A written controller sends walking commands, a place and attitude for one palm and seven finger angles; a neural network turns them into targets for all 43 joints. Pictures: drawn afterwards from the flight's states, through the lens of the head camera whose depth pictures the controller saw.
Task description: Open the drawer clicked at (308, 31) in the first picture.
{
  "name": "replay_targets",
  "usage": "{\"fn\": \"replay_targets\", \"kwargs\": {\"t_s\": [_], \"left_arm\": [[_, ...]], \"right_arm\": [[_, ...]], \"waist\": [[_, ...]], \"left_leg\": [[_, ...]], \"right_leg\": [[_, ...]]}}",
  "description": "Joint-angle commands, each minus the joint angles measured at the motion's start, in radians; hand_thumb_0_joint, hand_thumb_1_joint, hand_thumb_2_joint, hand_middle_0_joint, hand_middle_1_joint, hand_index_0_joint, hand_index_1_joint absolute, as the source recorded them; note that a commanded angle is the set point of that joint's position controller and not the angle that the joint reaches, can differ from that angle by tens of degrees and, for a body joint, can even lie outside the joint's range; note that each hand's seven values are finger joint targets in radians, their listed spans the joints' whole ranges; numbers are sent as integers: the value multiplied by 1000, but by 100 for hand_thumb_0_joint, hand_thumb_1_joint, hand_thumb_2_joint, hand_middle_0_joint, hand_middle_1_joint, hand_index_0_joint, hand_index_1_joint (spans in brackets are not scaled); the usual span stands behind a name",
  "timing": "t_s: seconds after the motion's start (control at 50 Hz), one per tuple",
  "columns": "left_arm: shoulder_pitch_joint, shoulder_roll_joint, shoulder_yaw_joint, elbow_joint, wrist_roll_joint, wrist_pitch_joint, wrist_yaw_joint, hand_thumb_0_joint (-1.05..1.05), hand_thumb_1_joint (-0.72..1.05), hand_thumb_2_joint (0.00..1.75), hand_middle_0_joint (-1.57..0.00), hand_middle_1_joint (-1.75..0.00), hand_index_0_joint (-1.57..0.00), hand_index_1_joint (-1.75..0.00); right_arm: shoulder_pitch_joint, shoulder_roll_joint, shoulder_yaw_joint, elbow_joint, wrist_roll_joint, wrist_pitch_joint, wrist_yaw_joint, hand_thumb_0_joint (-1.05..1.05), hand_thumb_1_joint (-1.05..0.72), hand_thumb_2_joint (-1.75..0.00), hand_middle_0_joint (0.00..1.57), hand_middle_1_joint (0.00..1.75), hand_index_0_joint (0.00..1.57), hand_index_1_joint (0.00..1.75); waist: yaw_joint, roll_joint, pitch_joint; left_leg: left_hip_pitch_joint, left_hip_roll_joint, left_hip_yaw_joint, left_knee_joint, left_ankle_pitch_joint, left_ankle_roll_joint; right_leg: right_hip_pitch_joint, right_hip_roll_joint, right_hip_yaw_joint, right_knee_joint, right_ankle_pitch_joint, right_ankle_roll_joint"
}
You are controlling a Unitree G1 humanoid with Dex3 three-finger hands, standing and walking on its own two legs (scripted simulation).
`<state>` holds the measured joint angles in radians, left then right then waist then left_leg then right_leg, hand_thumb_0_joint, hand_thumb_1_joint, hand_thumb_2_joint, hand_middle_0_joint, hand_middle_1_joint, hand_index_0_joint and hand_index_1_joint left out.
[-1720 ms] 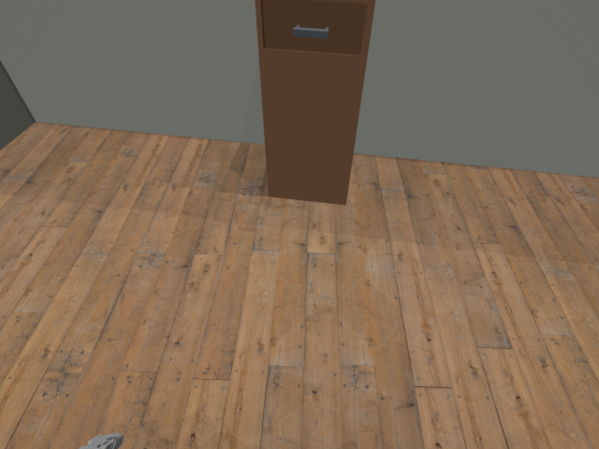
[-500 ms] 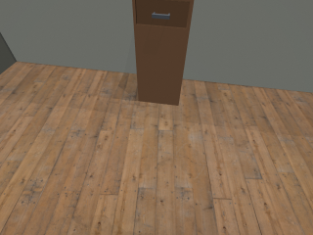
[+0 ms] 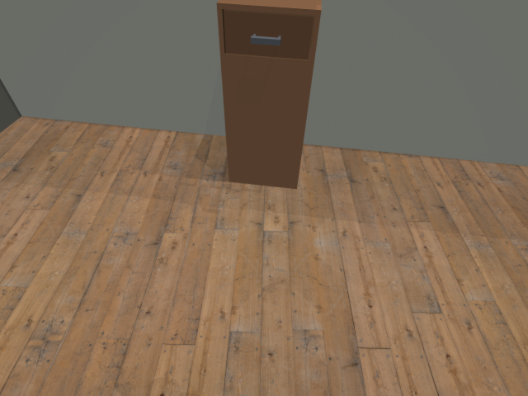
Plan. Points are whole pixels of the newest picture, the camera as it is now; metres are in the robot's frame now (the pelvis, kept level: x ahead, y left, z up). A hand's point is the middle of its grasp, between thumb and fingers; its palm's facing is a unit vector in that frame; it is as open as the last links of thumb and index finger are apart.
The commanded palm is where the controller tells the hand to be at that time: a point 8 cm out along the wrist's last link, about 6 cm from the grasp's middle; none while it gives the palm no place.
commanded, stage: walk to a spot facing it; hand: left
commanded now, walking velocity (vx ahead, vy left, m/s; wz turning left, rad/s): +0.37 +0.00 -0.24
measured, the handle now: (266, 38) +1.35 +0.09 +0.04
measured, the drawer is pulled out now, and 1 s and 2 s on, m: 0.00 0.00 0.00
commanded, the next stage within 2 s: turn to face it in 1.22 s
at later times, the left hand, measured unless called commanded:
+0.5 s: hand out of the picture +0.15 +0.14 -0.18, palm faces -0.05 -0.98 -0.18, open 7.4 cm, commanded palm none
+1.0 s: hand (194, 259) +0.46 +0.20 -0.18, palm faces -0.12 -0.98 -0.15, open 7.4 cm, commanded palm none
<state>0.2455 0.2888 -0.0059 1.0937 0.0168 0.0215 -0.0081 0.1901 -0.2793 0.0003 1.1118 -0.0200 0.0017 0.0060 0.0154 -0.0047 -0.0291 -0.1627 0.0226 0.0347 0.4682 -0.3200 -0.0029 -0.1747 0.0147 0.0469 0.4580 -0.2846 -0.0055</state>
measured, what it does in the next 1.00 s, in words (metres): walks ahead: right foot, then left foot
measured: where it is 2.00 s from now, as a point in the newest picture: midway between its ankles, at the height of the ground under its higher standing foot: (283, 327)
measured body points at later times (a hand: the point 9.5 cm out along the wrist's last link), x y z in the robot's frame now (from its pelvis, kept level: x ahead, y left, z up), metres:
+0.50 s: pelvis +0.17 -0.03 -0.01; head +0.18 -0.03 +0.44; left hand +0.16 +0.19 -0.16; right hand +0.14 -0.26 -0.16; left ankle +0.17 +0.09 -0.66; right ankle +0.09 -0.11 -0.74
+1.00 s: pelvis +0.39 +0.03 +0.00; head +0.39 +0.06 +0.45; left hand +0.46 +0.25 -0.17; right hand +0.36 -0.21 -0.14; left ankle +0.43 +0.07 -0.74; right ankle +0.40 -0.13 -0.63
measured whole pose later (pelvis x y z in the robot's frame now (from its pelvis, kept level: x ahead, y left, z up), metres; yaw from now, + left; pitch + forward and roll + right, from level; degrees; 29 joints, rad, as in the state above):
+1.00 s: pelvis +0.39 +0.03 +0.00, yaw -14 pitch -2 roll -1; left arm 0.29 0.18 0.08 1.03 0.03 0.01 -0.01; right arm 0.30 -0.16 -0.06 1.06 -0.01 -0.08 -0.02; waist 0.03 -0.04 0.01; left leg -0.18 0.01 0.27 0.42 -0.22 0.10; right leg -0.63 -0.09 0.00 1.25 -0.14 0.00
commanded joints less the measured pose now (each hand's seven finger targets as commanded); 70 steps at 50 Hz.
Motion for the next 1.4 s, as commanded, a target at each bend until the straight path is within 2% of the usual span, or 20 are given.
{"fn": "replay_targets", "kwargs": {"t_s": [0.0, 0.12, 0.18, 0.22, 0.26, 0.3, 0.36, 0.46, 0.62, 0.66, 0.68, 0.7, 0.72, 0.76, 0.8, 0.88, 1.04, 1.28, 1.36, 1.38], "left_arm": [[61, 114, 42, -51, 5, -23, -4, 0, 90, 90, -20, -30, -20, -30], [57, 12, 48, -91, 6, -50, -7, 0, 90, 90, -20, -30, -20, -30], [-64, -12, 49, -141, 4, -70, -7, 0, 90, 90, -20, -30, -20, -30], [-27, -42, 55, -127, 2, -75, -12, 0, 90, 90, -20, -30, -20, -30], [230, -37, 67, -37, 7, -79, -18, 0, 90, 90, -20, -30, -20, -30], [519, 114, 100, 54, -1, -96, 13, 0, 90, 90, -20, -30, -20, -30], [366, 39, 83, 19, 1, -95, 29, 0, 90, 90, -20, -30, -20, -30], [249, -20, 58, 2, 15, -109, 35, 0, 90, 90, -20, -30, -20, -30], [229, 12, 70, 8, 7, -111, 40, 0, 90, 90, -20, -30, -20, -30], [209, 26, 77, 8, 8, -110, 40, 0, 90, 90, -20, -30, -20, -30], [215, 6, 77, 0, 2, -109, 37, 0, 90, 90, -20, -30, -20, -30], [296, -52, 77, -11, -11, -102, 26, 0, 90, 90, -20, -30, -20, -30], [286, -73, 68, -37, -13, -106, 20, 0, 90, 90, -20, -30, -20, -30], [169, -74, 65, -56, -3, -93, 19, 0, 90, 90, -20, -30, -20, -30], [154, -95, 74, -39, 15, -71, 3, 0, 90, 90, -20, -30, -20, -30], [238, -136, 80, -23, 20, -20, 3, 0, 90, 90, -20, -30, -20, -30], [57, -88, 107, -115, 17, 6, -14, 0, 90, 90, -20, -30, -20, -30], [-137, -111, 87, -198, 9, -2, -14, 0, 90, 90, -20, -30, -20, -30], [85, -64, 85, -131, 24, -48, 10, 0, 90, 90, -20, -30, -20, -30], [193, 31, 104, -95, 28, -68, 25, 0, 90, 90, -20, -30, -20, -30]], "right_arm": [[44, -116, -33, -51, -5, -24, -8, 0, -90, -90, 20, 30, 20, 30], [193, -139, -65, -27, 2, -51, -20, 0, -90, -90, 20, 30, 20, 30], [306, -100, -67, 13, -1, -69, -29, 0, -90, -90, 20, 30, 20, 30], [269, -83, -62, 9, -10, -71, -33, 0, -90, -90, 20, 30, 20, 30], [165, -71, -54, -11, -1, -71, -31, 0, -90, -90, 20, 30, 20, 30], [56, 11, -38, -97, 14, -94, -14, 0, -90, -90, 20, 30, 20, 30], [-14, 35, -51, -92, 7, -87, -14, 0, -90, -90, 20, 30, 20, 30], [39, 89, -58, -79, -1, -44, 9, 0, -90, -90, 20, 30, 20, 30], [-63, 78, -56, -152, 11, -64, 26, 0, -90, -90, 20, 30, 20, 30], [136, 33, -72, -95, 0, -73, 11, 0, -90, -90, 20, 30, 20, 30], [287, -26, -86, -52, -7, -75, 0, 0, -90, -90, 20, 30, 20, 30], [388, -137, -114, -34, -26, -78, -10, 0, -90, -90, 20, 30, 20, 30], [407, -176, -115, -30, -11, -71, -14, 0, -90, -90, 20, 30, 20, 30], [202, -85, -97, -78, 1, -65, -17, 0, -90, -90, 20, 30, 20, 30], [115, 30, -63, -87, -3, -82, -20, 0, -90, -90, 20, 30, 20, 30], [113, 70, -65, -87, 1, -101, -25, 0, -90, -90, 20, 30, 20, 30], [219, 33, -63, -75, 13, -106, -42, 0, -90, -90, 20, 30, 20, 30], [315, 17, -71, -31, -8, -58, -49, 0, -90, -90, 20, 30, 20, 30], [304, 7, -72, -33, 9, -53, -38, 0, -90, -90, 20, 30, 20, 30], [318, 60, -62, -46, 24, -52, -31, 0, -90, -90, 20, 30, 20, 30]], "waist": [[-8, -34, 172], [-53, 191, 186], [-101, 173, 209], [-59, 139, 184], [81, 7, 58], [158, -318, -36], [97, -39, 115], [-11, -89, 168], [-20, -116, 168], [-110, -83, 51], [-166, -7, -45], [-168, 269, -188], [-141, 339, -222], [-82, 161, -1], [-21, 94, 137], [40, 103, 114], [0, 43, 135], [-62, 147, 131], [32, 93, -69], [69, -103, -199]], "left_leg": [[-109, 73, -77, -46, -226, 40], [81, 268, -290, -192, -218, 150], [248, 369, -302, -182, 250, 228], [168, 333, -178, -123, 351, 182], [-68, 190, 31, 193, 411, 87], [-498, -2, 103, 704, -195, 12], [-601, 102, -12, 835, -97, 19], [-521, 114, 42, 662, 42, -20], [-271, 47, 114, 230, 181, 27], [-30, 4, 121, 136, 192, 49], [182, 49, 58, 110, 209, 65], [405, 310, -316, 23, 176, 152], [403, 462, -585, -164, 128, 221], [97, 434, -479, -263, -173, 202], [-133, 338, -249, -291, -117, 108], [-218, 264, -8, -319, 17, 36], [45, 305, 74, -301, 264, 51], [217, 350, 248, -84, 806, 120], [116, 291, 257, 290, 892, 57], [-162, 196, 269, 545, 413, 0]], "right_leg": [[-145, -92, 172, -107, -296, -82], [-368, 18, -19, 258, -122, -49], [-547, -60, -59, 396, -242, -26], [-399, -78, -90, 277, -235, -33], [71, -20, -143, 45, 15, -57], [402, -386, 476, -163, 266, -205], [245, -382, 369, -148, 339, -243], [62, -266, 90, -223, 387, -169], [66, -221, -20, -192, 572, -121], [73, -199, -59, 59, 699, -96], [-15, -162, -74, 277, 577, -74], [-230, -11, -149, 619, 88, -32], [-356, 42, -60, 894, -275, -38], [-441, -77, -23, 984, -143, -47], [-383, -125, -9, 914, -7, -34], [-349, -123, -21, 842, 114, -11], [-609, -151, -38, 743, 210, 36], [-458, -77, -202, 322, 11, 4], [5, -32, -208, 23, 233, -35], [331, -269, 39, 57, 743, -111]]}}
